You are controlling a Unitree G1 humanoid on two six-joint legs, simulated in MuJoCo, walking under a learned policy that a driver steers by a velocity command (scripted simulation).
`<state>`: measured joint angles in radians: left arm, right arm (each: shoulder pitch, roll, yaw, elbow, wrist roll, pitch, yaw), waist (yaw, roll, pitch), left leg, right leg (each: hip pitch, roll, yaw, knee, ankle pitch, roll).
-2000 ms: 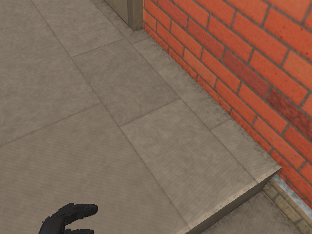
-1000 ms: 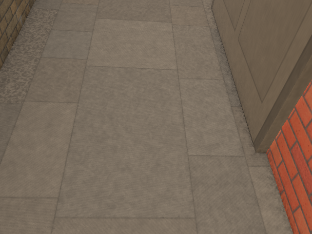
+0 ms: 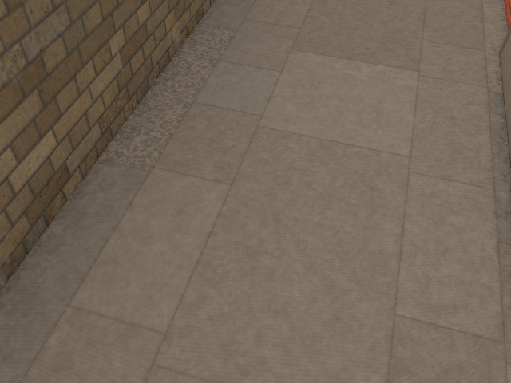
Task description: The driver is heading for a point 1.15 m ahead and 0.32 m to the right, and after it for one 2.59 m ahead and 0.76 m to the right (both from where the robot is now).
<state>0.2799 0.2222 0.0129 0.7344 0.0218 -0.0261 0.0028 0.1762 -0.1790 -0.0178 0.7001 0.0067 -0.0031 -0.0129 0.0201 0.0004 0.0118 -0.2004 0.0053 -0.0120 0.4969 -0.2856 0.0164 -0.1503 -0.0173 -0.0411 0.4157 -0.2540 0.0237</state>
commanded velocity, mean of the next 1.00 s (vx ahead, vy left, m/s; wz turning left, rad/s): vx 0.10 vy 0.00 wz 0.01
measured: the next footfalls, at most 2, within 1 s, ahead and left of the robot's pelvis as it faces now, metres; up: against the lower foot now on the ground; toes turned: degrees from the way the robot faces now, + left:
right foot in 0.94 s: +0.11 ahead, -0.19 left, +0.00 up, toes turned -3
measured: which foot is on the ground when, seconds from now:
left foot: down 0.00-0.94, up 0.96-1.00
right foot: down 0.00-0.68, up 0.70-0.92, down 0.94-1.00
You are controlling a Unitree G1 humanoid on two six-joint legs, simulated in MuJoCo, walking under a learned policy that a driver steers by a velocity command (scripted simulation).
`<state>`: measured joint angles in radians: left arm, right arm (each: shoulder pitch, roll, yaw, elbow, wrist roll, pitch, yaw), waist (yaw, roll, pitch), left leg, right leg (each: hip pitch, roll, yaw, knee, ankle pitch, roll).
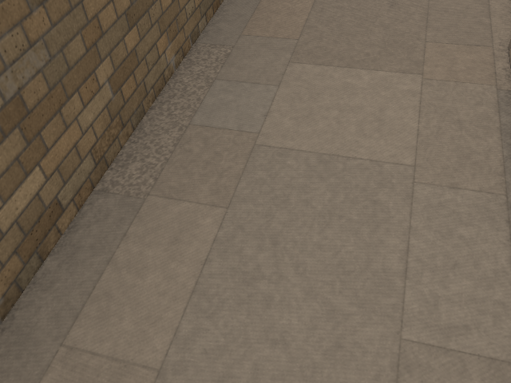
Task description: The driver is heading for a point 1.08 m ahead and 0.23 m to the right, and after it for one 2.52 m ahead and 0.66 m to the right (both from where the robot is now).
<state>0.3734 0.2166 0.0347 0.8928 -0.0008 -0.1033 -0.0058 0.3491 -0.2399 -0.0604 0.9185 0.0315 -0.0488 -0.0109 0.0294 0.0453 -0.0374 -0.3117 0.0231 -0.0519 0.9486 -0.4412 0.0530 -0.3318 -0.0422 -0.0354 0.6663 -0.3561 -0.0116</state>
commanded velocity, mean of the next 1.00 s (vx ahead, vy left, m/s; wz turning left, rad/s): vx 0.48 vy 0.00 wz -0.09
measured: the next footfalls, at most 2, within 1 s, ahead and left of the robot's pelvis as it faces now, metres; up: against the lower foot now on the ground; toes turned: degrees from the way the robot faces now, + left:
left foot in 0.44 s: +0.42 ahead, +0.12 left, +0.00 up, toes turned +2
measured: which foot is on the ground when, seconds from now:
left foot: up 0.00-0.42, down 0.44-1.00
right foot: down 0.00-0.44, up 0.46-1.00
